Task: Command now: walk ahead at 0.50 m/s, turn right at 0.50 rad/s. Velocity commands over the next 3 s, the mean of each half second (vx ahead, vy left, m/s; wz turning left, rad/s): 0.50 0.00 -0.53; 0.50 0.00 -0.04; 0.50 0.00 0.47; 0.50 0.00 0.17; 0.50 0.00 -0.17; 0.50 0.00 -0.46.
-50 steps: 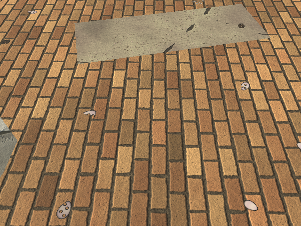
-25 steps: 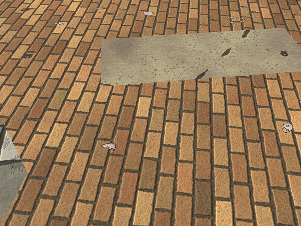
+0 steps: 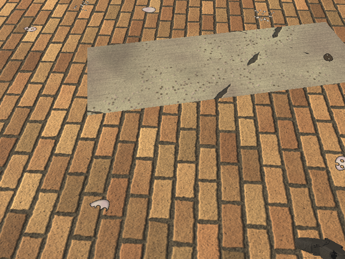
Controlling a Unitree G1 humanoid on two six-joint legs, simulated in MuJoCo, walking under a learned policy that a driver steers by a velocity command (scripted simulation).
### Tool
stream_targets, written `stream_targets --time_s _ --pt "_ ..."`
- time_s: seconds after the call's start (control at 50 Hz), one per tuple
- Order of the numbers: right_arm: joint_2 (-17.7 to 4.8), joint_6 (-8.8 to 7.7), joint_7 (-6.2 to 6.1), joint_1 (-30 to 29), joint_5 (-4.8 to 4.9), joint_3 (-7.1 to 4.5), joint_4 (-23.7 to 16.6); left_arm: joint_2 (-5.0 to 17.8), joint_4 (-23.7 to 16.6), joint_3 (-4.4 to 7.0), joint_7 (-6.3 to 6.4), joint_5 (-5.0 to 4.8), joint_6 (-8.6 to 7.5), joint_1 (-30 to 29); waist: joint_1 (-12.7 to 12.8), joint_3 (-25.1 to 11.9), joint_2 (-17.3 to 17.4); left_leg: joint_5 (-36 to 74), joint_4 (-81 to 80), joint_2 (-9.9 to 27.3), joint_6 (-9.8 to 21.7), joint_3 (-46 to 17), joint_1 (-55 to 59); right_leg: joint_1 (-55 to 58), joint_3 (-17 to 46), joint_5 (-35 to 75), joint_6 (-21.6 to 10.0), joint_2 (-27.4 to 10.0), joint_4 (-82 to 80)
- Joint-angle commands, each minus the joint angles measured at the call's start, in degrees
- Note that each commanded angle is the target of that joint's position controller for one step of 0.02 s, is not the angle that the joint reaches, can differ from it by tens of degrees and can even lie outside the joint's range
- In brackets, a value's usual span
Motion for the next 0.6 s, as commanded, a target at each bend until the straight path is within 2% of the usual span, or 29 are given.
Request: stream_targets --time_s 0.02,0.06,0.08,0.1,0.12,0.14,0.16,0.18,0.2,0.22,0.26,0.3,0.34,0.42,0.46,0.52,0.54,0.56,0.58,0.6 --pt "-4.67 -0.53 0.69 -1.46 0.61 -1.45 -4.2 8.2 -4.08 2.56 0.73 -0.93 0.07 0.09 -2.11 -0.17 -5.54 -0.45 -7.67 -2.68 0.75 1.55 12.58 -3.79 15.43 5.6 -8.84 -14.43 -5.85" --pt "-5.93 -1.38 1.18 0.51 0.54 -2.34 -4.14 7.85 -5.03 2.71 0.85 -0.43 0.58 0.32 -3.67 -1.41 -6.11 -5.1 -11.35 -2.98 2.94 2.16 18.51 -2.23 17.25 2.53 -7.18 -13.02 -1.36" --pt "-7.49 -1.77 1.05 5.61 0.25 -3.16 -3.08 6.14 -5.78 2.19 0.69 -0.01 0.53 -0.33 -6.18 -3.82 -5.61 -6.41 -11.94 -0.7 4.98 1.34 27.12 -5.27 15.65 2.38 -5.47 -10.6 4.32" --pt "-10.78 -1.98 0.79 15.13 -0.71 -4.16 -1.53 2.63 -7.17 1.13 0.25 0.78 0.06 -1.79 -10.19 -10.16 0.14 -5.66 -11.1 9.05 8.83 -7.15 42.24 -14.16 8.79 -3.61 -2.61 -5.73 21.19" --pt "-15.71 -1.43 1.06 20.98 -1.13 -5.44 0.45 1.47 -9.81 0.28 -0.02 -0.19 -0.99 4.06 -7.77 -16.38 18.88 -14.56 -15.65 21.88 18.01 -31.32 57.12 -31.5 2.28 -18.93 -0.34 -0.7 36.64" --pt "-11.63 -1.35 1.12 20.64 -0.14 -4.86 -0.23 7.0 -8.9 1.35 -0.18 -0.28 -1.4 2.97 -8.96 -14.19 13.47 -25.41 -17.88 22.48 18.69 -36.99 56.68 -38.95 3.21 -17.57 0.84 -5.09 45.37" --pt "-8.66 -1.08 0.91 18.5 -0.19 -4.02 -0.94 9.52 -9.46 2.2 -0.26 -0.02 -1.0 -2.03 -9.96 -8.14 7.68 -24.35 -18.39 19.8 16.41 -28.97 51.4 -41.0 2.79 -11.67 1.34 -6.85 48.2" --pt "-7.65 -0.66 0.94 14.95 -0.71 -3.56 -1.37 8.84 -9.77 2.36 -0.18 0.26 -0.41 -4.51 -8.47 -4.64 3.69 -18.21 -19.62 16.93 14.83 -21.61 44.54 -38.87 1.24 -6.78 1.91 -8.89 47.47" --pt "-6.16 -0.32 1.12 11.9 -0.89 -3.19 -1.21 8.32 -10.35 2.54 -0.27 0.65 0.04 -5.86 -6.85 -1.61 3.66 -13.29 -21.27 14.75 14.26 -16.79 38.88 -37.15 1.13 -3.95 2.28 -10.15 44.72" --pt "-5.22 -0.18 1.26 10.17 -1.11 -2.84 -1.01 7.42 -10.61 2.67 -0.54 0.49 0.58 -5.79 -5.16 0.24 4.59 -10.09 -23.18 13.1 13.34 -12.26 33.98 -34.1 0.85 -2.89 2.53 -11.51 42.62" --pt "-5.64 -0.49 1.54 10.02 -0.96 -3.14 -0.31 5.56 -11.26 2.38 -0.85 0.35 1.22 -5.98 -4.11 0.57 5.0 -4.72 -25.9 12.11 13.6 -6.62 30.41 -31.53 -0.79 -0.13 3.02 -11.93 40.97" --pt "-7.09 -0.86 1.43 11.17 -0.85 -3.72 0.75 5.06 -12.36 2.35 -0.92 0.8 1.45 -7.81 -3.96 0.5 3.57 1.11 -27.14 12.68 14.25 -2.45 30.62 -32.14 -0.54 3.92 3.42 -12.26 37.66" --pt "-8.16 -0.69 0.96 12.06 -0.66 -4.09 1.83 4.4 -13.14 2.09 -1.19 0.77 1.41 -10.0 -4.22 0.13 2.75 4.85 -27.22 12.54 13.74 1.79 32.05 -32.13 -0.77 8.78 3.58 -12.29 32.64" --pt "-9.23 -0.25 0.56 14.58 -0.08 -4.37 3.59 3.0 -15.01 1.28 -2.62 0.67 0.88 -17.18 -6.7 1.8 2.89 3.34 -27.06 11.17 12.0 8.77 32.7 -27.9 -3.89 17.73 2.99 -11.47 20.46" --pt "-10.1 0.07 0.89 17.0 0.49 -4.56 4.74 2.61 -16.2 0.94 -3.21 0.58 0.66 -20.55 -7.84 3.56 2.54 2.03 -26.89 11.91 12.2 9.38 33.93 -26.27 -5.33 16.02 2.34 -10.6 16.02" --pt "-12.06 0.82 1.19 18.57 1.28 -5.13 6.21 3.62 -17.95 0.98 -3.95 0.41 0.33 -23.94 -7.88 5.6 3.39 4.62 -24.71 14.05 12.0 9.3 37.98 -24.99 -7.41 8.41 0.42 -9.37 11.12" --pt "-12.82 1.08 1.17 18.53 1.52 -5.3 6.66 4.25 -18.12 1.2 -4.18 0.46 0.19 -23.57 -7.07 5.32 4.11 9.99 -22.58 14.44 11.7 9.61 38.9 -22.45 -8.65 5.63 -0.64 -8.36 9.47" --pt "-13.65 1.3 1.11 18.06 1.71 -5.41 7.04 5.27 -17.61 1.79 -4.21 0.64 0.05 -21.11 -4.96 3.61 5.18 20.16 -18.39 14.13 11.06 10.74 39.17 -16.83 -10.42 3.8 -1.91 -6.39 7.46" --pt "-13.65 1.52 0.98 17.66 1.92 -5.19 7.45 6.98 -15.46 2.96 -4.11 0.8 -0.03 -14.09 -0.82 -0.21 4.75 29.44 -10.09 12.41 9.8 13.26 37.97 -5.87 -12.26 7.33 -3.51 -3.97 3.31" --pt "-12.44 1.4 0.77 18.39 1.41 -4.57 7.51 10.56 -12.69 4.7 -3.49 0.84 0.06 -4.89 2.91 -5.77 3.92 27.67 1.79 10.27 7.81 15.58 29.86 10.62 -9.56 11.12 -5.29 -4.69 4.82"
Next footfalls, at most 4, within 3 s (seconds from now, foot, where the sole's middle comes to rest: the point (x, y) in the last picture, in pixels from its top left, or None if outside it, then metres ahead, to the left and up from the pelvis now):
0.10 left None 0.21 0.14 -0.78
0.60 right None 0.41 -0.19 -0.78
1.14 left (206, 194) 0.77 -0.05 -0.78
1.64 right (250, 147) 1.04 -0.26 -0.78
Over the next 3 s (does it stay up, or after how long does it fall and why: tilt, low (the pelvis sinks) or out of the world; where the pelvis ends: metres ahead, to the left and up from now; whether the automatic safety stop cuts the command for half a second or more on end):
stays up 1.60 -0.17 0.01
